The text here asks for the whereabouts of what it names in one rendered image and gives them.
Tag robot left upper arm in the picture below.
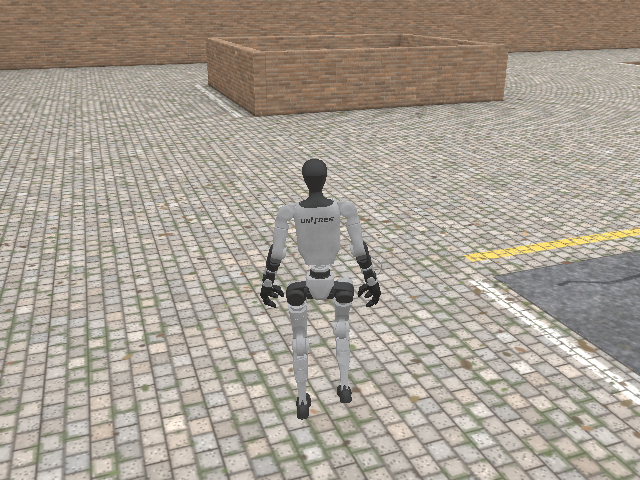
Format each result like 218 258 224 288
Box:
271 203 296 260

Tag robot head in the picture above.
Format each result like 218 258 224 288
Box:
299 159 334 208

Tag robot right hand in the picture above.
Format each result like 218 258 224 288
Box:
358 282 381 307

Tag robot left hand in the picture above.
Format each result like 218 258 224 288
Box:
260 284 284 308

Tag humanoid robot torso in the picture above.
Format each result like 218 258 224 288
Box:
294 197 341 300

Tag robot left forearm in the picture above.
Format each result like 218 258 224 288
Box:
262 244 281 287

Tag robot right forearm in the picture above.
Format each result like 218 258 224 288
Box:
356 241 378 286

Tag robot right upper arm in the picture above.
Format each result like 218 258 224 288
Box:
337 201 366 257

